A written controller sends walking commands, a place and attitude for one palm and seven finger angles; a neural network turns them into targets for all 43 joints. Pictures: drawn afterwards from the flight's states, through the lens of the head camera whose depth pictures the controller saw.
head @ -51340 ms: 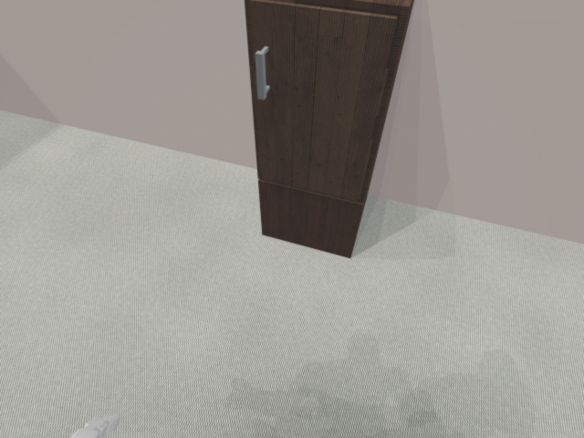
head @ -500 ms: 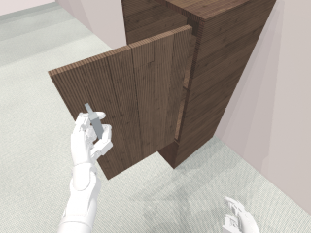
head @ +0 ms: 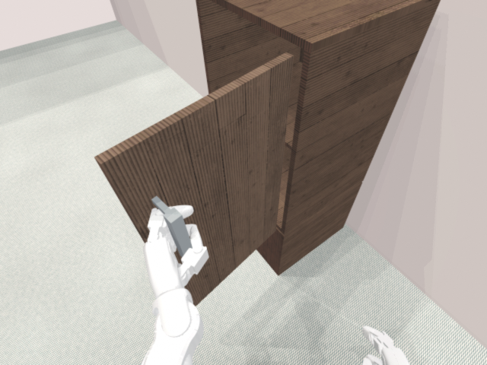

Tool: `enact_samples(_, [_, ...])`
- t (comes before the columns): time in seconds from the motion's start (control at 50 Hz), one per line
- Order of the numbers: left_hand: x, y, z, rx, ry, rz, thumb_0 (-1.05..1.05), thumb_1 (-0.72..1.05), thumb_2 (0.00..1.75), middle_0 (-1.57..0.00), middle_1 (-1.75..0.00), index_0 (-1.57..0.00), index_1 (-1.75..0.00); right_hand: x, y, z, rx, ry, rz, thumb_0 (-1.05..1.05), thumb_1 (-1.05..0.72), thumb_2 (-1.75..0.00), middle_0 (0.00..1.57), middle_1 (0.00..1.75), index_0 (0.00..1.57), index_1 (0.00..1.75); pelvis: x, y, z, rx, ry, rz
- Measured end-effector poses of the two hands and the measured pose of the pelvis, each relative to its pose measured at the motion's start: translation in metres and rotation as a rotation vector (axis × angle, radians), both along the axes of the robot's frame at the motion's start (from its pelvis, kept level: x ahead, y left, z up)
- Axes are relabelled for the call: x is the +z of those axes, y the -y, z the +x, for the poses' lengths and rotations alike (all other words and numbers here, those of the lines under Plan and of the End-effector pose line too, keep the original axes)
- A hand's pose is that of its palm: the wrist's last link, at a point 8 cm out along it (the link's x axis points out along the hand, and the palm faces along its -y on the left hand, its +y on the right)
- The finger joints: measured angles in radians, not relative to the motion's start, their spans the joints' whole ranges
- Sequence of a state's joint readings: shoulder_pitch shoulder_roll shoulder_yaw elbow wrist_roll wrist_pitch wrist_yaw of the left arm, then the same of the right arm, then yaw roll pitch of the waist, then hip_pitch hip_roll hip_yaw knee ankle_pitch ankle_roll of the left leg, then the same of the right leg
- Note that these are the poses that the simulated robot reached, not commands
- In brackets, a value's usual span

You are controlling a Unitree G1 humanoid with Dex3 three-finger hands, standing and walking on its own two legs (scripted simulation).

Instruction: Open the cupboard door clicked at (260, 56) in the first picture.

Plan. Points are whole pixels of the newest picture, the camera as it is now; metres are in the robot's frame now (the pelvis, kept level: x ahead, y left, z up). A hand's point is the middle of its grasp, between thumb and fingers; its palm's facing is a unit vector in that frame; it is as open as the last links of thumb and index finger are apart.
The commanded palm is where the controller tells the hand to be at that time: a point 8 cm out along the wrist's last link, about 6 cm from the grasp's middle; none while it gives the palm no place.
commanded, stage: open thumb and fingers to let go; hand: left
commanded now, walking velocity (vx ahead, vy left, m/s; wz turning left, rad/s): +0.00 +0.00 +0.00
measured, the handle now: (173, 229) +0.33 +0.13 +0.05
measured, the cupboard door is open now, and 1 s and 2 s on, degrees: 99 99 100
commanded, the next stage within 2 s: slide the hand sideways off the handle in 0.78 s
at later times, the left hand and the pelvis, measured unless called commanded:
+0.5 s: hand (191, 246) +0.29 +0.09 +0.06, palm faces +0.37 -0.93 +0.00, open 12.8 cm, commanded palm +0.25 +0.13 +0.06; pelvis -0.02 +0.02 -0.01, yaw +0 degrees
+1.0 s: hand (191, 261) +0.27 +0.09 +0.05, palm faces +0.08 -0.99 -0.09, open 15.6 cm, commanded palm +0.24 +0.13 +0.06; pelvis -0.03 +0.04 -0.01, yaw +0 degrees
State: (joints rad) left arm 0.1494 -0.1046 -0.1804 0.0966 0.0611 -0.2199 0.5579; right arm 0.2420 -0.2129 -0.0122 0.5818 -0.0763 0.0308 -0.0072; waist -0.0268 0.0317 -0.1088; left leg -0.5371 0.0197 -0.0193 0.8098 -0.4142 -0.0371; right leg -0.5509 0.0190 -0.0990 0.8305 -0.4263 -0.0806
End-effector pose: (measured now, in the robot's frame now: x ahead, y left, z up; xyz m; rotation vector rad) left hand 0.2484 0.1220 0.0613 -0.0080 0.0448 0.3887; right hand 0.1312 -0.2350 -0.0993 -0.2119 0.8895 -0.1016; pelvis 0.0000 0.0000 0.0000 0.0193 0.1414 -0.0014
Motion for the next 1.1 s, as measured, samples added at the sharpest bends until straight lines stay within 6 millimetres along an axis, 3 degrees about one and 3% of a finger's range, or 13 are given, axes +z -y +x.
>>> enact_samples(0.2, [-0.001, -0.009, 0.004, 0.004, 0.001, 0.017, 0.01, 0.51, 0.73, -0.36, -1.31, -0.37, -1.31, 0.001, -0.01, 0.015, 0.011, 0.044, 0.015, 0.01, -0.91, -0.9, 0.2, 0.3, 0.19, 0.3, -0.001, 0.0, -0.007, 0.006, 0.0, 0.001])
enact_samples(0.44, [-0.001, -0.012, 0.002, -0.003, 0.021, 0.014, 0.01, -0.17, 0.44, -0.32, -1.23, -0.33, -1.23, 0.005, -0.035, 0.019, 0.047, 0.081, 0.034, 0.01, -0.9, -0.9, 0.21, 0.3, 0.2, 0.3, -0.004, -0.013, -0.014, 0.006, 0.006, -0.009])
enact_samples(0.56, [-0.001, -0.014, 0.006, -0.012, 0.024, 0.012, 0.0, -0.39, 0.35, -0.3, -1.12, -0.29, -1.12, 0.003, -0.042, 0.011, 0.04, 0.069, 0.028, 0.01, -0.9, -0.9, 0.21, 0.3, 0.2, 0.3, -0.006, -0.022, -0.017, 0.002, 0.005, -0.017])
enact_samples(0.74, [-0.002, -0.011, 0.007, -0.043, 0.018, 0.027, -0.01, -0.48, 0.31, -0.24, -0.77, -0.24, -0.78, -0.002, -0.05, -0.001, 0.027, 0.051, 0.032, 0.01, -0.9, -0.9, 0.21, 0.3, 0.2, 0.3, -0.009, -0.031, -0.022, -0.006, 0.005, -0.022])
enact_samples(0.92, [-0.001, -0.013, 0.003, -0.075, 0.017, 0.033, -0.01, -0.49, 0.3, -0.34, -0.57, -0.32, -0.61, -0.001, -0.056, -0.003, 0.037, 0.056, 0.035, 0.01, -0.9, -0.9, 0.21, 0.3, 0.2, 0.3, -0.009, -0.035, -0.027, -0.007, 0.013, -0.024])
enact_samples(1.04, [-0.003, -0.024, -0.006, -0.452, 0.055, 0.133, -0.01, -0.49, 0.3, -0.26, -0.43, -0.2, -0.45, 0.001, -0.054, -0.009, 0.033, 0.081, 0.028, 0.01, -0.9, -0.9, 0.21, 0.3, 0.2, 0.3, -0.011, -0.037, -0.032, 0.002, 0.025, -0.025])
enact_samples(1.1, [-0.002, -0.027, -0.008, -0.54, 0.043, 0.065, -0.01, -0.5, 0.3, -0.22, -0.38, -0.15, -0.39, 0.003, -0.053, -0.012, 0.012, 0.107, 0.031, 0.01, -0.9, -0.9, 0.21, 0.3, 0.2, 0.3, -0.009, -0.04, -0.034, 0.0, 0.039, -0.03])
